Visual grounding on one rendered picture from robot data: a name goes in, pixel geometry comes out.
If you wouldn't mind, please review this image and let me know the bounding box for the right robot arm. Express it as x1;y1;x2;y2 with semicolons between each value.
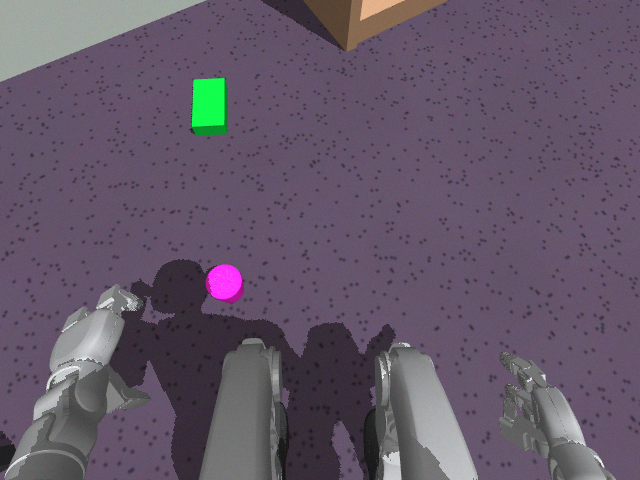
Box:
548;443;616;480

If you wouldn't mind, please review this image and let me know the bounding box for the right robot hand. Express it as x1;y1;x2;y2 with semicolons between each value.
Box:
499;351;586;460

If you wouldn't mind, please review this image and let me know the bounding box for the left robot arm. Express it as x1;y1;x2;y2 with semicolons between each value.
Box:
4;361;110;480

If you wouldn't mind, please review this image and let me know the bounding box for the right robot foot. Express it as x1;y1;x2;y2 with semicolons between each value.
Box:
363;408;379;480

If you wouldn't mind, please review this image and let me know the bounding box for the left robot hand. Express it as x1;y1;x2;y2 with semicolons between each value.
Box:
49;284;151;414

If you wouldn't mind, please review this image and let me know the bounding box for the bookshelf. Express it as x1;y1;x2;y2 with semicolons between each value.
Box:
303;0;448;52

